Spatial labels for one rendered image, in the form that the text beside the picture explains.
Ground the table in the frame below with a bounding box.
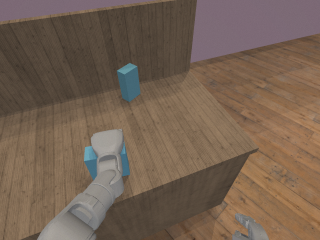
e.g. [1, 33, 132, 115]
[0, 0, 259, 240]

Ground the robot left forearm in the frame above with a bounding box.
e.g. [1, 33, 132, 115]
[37, 152, 125, 240]

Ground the sponge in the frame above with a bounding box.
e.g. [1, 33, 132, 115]
[84, 142, 130, 180]

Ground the robot right hand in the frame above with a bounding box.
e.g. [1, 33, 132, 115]
[232, 213, 269, 240]

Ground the left robot upper arm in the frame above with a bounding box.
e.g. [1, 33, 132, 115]
[42, 211, 97, 240]

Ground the robot left hand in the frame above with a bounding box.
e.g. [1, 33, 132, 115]
[91, 129, 124, 157]

